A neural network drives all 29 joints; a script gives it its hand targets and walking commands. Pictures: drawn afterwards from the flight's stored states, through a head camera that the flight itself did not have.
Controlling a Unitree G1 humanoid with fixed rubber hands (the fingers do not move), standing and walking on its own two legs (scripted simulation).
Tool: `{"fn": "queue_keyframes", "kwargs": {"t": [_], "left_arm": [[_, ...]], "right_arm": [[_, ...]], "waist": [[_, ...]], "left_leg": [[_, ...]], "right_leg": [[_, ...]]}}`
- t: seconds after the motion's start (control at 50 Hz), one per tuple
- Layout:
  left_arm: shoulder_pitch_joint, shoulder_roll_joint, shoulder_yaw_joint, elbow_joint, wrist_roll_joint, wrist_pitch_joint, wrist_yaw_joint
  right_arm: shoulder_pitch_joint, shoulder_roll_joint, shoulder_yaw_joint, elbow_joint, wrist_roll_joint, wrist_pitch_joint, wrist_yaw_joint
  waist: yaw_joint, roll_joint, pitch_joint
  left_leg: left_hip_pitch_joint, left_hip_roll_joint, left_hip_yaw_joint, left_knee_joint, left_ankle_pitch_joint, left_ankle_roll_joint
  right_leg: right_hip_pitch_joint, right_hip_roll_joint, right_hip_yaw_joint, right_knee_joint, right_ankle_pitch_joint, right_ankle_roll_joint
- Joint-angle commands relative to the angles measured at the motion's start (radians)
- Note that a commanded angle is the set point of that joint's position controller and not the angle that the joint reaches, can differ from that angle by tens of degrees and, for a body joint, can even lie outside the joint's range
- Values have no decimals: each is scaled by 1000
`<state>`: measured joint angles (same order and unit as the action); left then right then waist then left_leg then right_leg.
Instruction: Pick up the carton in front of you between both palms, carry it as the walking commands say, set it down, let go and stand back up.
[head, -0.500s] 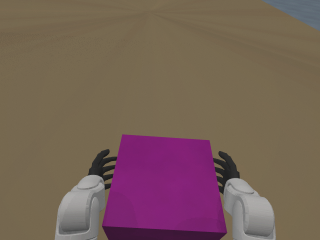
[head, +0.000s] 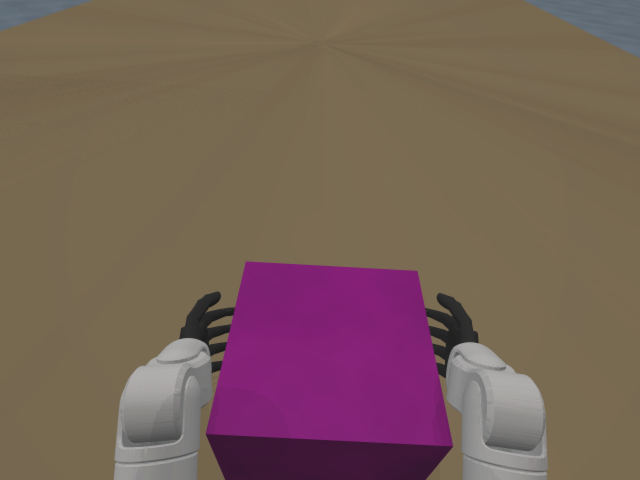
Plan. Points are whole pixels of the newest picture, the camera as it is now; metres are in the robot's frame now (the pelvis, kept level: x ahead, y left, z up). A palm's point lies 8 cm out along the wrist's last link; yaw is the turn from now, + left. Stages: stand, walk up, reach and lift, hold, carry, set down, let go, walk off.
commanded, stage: carry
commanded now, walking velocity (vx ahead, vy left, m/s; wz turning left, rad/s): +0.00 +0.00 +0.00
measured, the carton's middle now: (324, 391) +0.26 +0.00 +0.02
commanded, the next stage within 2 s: hold in 1.82 s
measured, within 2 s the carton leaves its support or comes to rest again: neither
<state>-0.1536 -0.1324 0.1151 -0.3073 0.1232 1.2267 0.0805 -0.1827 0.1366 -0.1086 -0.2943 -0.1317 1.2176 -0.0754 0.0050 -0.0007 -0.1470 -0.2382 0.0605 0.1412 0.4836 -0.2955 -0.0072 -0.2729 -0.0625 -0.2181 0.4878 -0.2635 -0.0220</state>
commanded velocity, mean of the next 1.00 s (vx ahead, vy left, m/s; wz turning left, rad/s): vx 0.00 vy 0.00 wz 0.00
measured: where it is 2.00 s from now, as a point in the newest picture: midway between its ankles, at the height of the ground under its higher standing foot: outside the picture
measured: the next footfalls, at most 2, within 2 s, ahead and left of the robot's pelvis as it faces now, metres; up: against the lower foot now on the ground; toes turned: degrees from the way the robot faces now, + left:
none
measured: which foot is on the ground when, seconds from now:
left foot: down 0.00-1.00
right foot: down 0.00-1.00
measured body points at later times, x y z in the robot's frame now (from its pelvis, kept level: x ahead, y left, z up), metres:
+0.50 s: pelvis +0.02 +0.01 -0.01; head -0.01 +0.01 +0.44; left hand +0.29 +0.16 +0.08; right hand +0.29 -0.14 +0.08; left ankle -0.03 +0.11 -0.74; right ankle -0.01 -0.10 -0.74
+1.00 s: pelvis -0.02 +0.00 +0.00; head -0.05 +0.00 +0.45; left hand +0.26 +0.15 +0.06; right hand +0.26 -0.15 +0.06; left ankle -0.03 +0.11 -0.74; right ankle -0.01 -0.10 -0.74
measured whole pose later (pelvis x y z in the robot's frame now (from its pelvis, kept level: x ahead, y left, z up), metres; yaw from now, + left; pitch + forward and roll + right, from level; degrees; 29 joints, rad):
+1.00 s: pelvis -0.02 +0.00 +0.00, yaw +0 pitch +2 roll +0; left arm -0.13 -0.13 0.10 -0.13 0.17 1.08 0.06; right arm -0.14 0.13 -0.11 -0.13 -0.17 1.06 -0.05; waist 0.00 0.00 -0.13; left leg -0.24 0.06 0.16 0.50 -0.28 0.00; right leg -0.28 -0.07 -0.19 0.50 -0.25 -0.02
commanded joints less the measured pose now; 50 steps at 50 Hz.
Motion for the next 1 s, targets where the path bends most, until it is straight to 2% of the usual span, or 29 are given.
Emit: {"fn": "queue_keyframes", "kwargs": {"t": [0.0, 0.1, 0.24, 0.48, 0.66, 0.76, 0.98], "left_arm": [[-475, -867, -712, -41, -408, 6, -262], [-504, -889, -715, -50, -419, -2, -259], [-489, -894, -716, -75, -420, -9, -255], [-492, -883, -714, -71, -414, -2, -258], [-492, -883, -712, -27, -400, -4, -262], [-492, -891, -717, 24, -378, -45, -267], [-467, -850, -665, 107, -293, -213, -268]], "right_arm": [[-374, 898, 684, 25, 392, 10, 250], [-414, 916, 690, 4, 406, 3, 249], [-415, 918, 704, -38, 414, -1, 245], [-416, 904, 705, -38, 412, 6, 248], [-420, 905, 704, 5, 401, 4, 252], [-418, 915, 709, 55, 378, -35, 257], [-390, 874, 656, 138, 293, -197, 258]], "waist": [[-2, 41, -219], [-4, 32, -237], [-5, 9, -262], [-6, 8, -191], [-4, 5, -143], [-5, 3, -135], [-5, 0, -153]], "left_leg": [[91, 125, -78, 12, 679, 3], [106, 119, -70, 40, 722, 3], [106, 110, -63, 57, 647, 5], [70, 111, -69, 9, 428, 14], [46, 109, -78, -45, 276, 18], [35, 108, -80, -57, 234, 19], [22, 104, -81, -63, 179, 21]], "right_leg": [[121, -113, 95, 47, 532, 33], [124, -106, 97, 68, 541, 35], [146, -110, 105, 79, 556, 25], [111, -115, 118, 25, 384, 15], [86, -116, 129, -32, 257, 11], [75, -116, 134, -46, 224, 9], [75, -115, 140, -60, 195, 0]]}}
